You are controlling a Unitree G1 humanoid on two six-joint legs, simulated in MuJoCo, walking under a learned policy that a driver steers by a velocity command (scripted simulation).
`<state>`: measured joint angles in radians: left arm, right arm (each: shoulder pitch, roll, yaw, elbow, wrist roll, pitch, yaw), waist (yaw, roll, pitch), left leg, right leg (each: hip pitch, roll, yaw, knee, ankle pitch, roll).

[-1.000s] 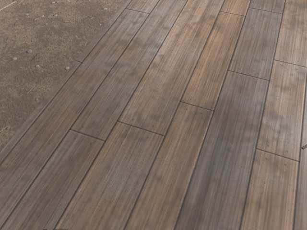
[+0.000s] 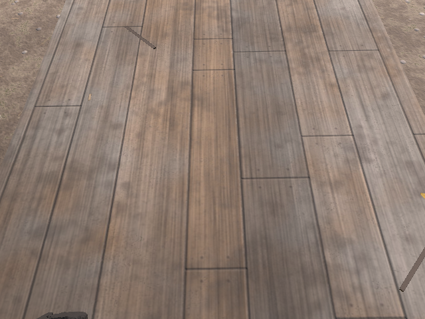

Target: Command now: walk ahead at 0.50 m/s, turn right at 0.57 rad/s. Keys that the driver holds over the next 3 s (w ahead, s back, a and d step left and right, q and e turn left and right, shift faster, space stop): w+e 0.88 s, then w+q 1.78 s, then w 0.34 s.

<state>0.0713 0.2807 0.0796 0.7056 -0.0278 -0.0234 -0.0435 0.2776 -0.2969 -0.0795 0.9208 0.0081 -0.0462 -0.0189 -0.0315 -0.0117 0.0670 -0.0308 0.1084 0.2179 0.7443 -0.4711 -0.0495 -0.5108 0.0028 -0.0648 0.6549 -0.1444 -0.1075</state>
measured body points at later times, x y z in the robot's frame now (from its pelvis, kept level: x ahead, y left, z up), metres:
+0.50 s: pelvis +0.30 +0.01 +0.01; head +0.32 +0.00 +0.46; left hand +0.40 +0.29 -0.11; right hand +0.45 -0.29 -0.06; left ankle +0.43 +0.09 -0.72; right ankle +0.11 -0.07 -0.69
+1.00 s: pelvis +0.52 -0.12 +0.00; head +0.55 -0.16 +0.45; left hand +0.85 -0.06 -0.06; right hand +0.37 -0.37 -0.13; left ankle +0.44 +0.09 -0.70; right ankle +0.57 -0.27 -0.72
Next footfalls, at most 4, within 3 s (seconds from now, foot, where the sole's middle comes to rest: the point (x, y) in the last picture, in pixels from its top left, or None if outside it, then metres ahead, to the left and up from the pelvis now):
0.46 left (197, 309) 0.47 0.08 -0.75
0.98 right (314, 263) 0.60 -0.29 -0.75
1.54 left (279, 168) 0.97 -0.23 -0.75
2.00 right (334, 120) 1.21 -0.49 -0.75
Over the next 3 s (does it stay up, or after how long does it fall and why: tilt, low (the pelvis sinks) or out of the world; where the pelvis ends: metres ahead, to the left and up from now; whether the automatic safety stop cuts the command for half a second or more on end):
stays up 1.60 -0.24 0.01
